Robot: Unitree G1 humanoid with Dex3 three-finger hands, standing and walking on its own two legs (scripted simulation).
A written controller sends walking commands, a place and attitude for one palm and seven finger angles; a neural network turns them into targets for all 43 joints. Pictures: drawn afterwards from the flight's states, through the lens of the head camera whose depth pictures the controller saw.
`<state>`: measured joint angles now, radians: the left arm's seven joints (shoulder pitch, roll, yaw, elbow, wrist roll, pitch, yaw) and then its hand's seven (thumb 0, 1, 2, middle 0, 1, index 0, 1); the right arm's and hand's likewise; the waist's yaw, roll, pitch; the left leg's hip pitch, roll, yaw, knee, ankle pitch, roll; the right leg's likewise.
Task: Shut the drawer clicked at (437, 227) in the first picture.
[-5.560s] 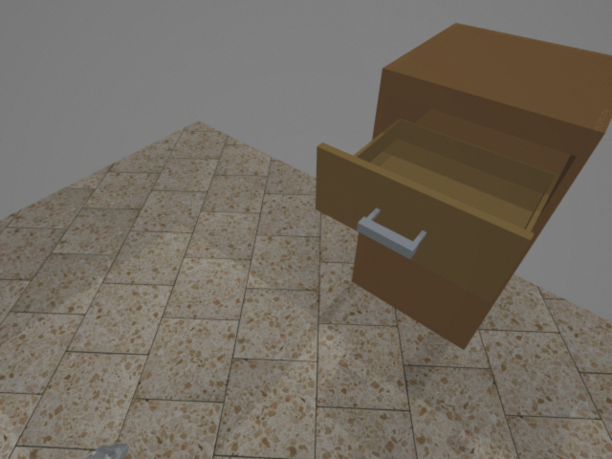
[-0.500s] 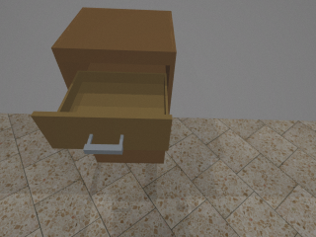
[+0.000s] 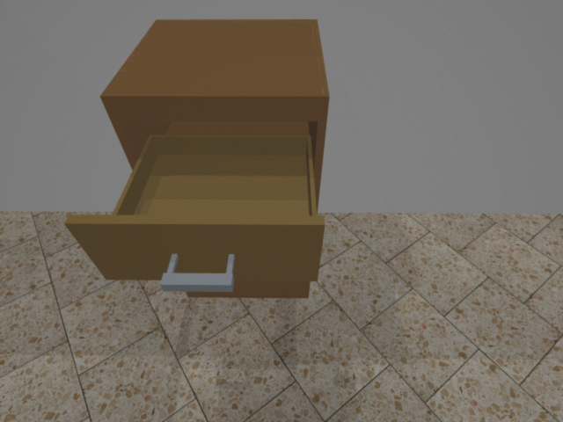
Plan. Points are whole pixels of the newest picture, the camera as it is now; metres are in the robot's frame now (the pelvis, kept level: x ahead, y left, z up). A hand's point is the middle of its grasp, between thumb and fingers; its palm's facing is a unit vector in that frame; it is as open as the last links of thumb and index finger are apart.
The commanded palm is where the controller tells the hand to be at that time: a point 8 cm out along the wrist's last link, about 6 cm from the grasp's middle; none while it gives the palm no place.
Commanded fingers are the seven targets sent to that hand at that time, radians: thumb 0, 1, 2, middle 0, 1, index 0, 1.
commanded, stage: look again from close up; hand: left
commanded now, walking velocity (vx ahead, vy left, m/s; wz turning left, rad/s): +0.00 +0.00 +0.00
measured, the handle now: (200, 271) +0.37 +0.17 -0.04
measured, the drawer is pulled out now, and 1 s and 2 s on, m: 0.30 0.30 0.30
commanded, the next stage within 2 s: shuffle to correct the standing spot in 0.18 s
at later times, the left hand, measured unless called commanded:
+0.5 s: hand out of the picture +0.00 +0.17 -0.18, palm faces -0.01 -0.99 -0.17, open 7.4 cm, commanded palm none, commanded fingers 0.00 0.90 0.90 -0.20 -0.30 -0.20 -0.30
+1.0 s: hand out of the picture +0.05 +0.13 -0.18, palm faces +0.02 -0.99 -0.15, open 7.4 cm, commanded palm none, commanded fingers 0.00 0.90 0.90 -0.20 -0.30 -0.20 -0.30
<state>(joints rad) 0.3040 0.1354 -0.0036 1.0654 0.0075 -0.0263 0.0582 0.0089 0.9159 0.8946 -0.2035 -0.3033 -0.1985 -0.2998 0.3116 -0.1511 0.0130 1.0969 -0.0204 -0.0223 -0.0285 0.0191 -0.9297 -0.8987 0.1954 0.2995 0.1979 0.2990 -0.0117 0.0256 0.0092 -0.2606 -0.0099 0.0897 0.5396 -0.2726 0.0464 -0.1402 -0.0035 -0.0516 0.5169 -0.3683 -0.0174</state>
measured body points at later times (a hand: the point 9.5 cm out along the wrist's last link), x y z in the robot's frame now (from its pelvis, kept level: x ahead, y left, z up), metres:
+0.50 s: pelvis +0.02 +0.00 +0.00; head +0.03 +0.01 +0.45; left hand +0.00 +0.22 -0.16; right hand +0.03 -0.22 -0.15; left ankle +0.01 +0.09 -0.73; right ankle -0.06 -0.11 -0.73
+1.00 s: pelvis +0.08 -0.02 +0.00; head +0.09 -0.01 +0.45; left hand +0.05 +0.18 -0.17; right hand +0.13 -0.25 -0.15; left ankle +0.09 +0.06 -0.73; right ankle +0.03 -0.13 -0.71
